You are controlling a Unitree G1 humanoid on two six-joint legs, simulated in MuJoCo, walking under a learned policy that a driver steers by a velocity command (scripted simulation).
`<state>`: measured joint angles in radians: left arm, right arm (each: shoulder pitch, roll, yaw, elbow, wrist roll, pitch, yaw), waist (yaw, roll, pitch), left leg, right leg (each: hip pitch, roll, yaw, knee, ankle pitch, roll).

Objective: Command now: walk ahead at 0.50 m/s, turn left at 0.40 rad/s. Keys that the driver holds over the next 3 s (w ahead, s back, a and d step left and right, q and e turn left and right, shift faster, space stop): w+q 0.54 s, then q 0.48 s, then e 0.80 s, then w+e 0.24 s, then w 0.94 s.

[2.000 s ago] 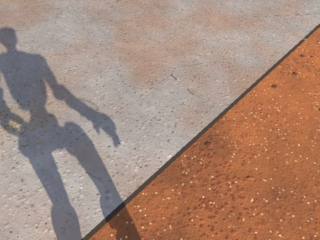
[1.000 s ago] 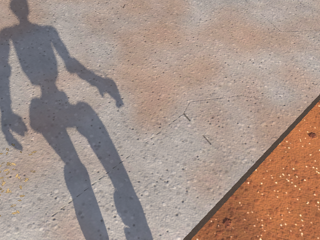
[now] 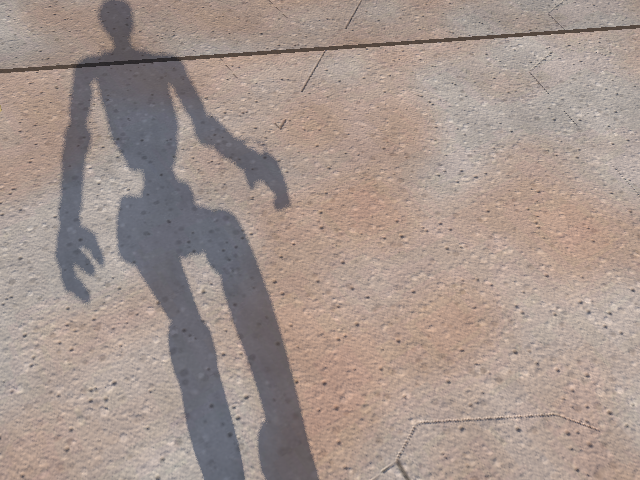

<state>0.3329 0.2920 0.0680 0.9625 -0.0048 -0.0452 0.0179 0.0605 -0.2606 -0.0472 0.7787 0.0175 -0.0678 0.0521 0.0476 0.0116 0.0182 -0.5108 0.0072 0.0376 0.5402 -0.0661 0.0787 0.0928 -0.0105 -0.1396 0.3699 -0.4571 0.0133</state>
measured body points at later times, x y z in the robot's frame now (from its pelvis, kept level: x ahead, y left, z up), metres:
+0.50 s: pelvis +0.30 +0.00 +0.01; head +0.32 +0.01 +0.45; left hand +0.46 +0.30 -0.07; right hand +0.39 -0.28 -0.11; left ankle +0.13 +0.09 -0.71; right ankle +0.44 -0.08 -0.72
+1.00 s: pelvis +0.46 +0.07 +0.00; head +0.50 +0.12 +0.45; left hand +0.40 +0.38 -0.12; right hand +0.78 -0.05 -0.07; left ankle +0.49 +0.20 -0.72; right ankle +0.45 -0.09 -0.67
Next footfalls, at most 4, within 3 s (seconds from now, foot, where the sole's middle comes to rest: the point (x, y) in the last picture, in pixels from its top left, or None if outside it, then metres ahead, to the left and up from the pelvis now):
0.48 right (380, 478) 0.48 -0.07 -0.76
0.94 left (240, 451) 0.52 0.21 -0.76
1.30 right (345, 403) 0.63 0.00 -0.76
1.86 right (365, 415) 0.61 -0.04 -0.76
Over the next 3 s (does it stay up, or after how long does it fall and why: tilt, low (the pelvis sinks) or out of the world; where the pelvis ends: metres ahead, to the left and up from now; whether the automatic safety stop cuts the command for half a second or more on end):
stays up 1.04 0.07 0.02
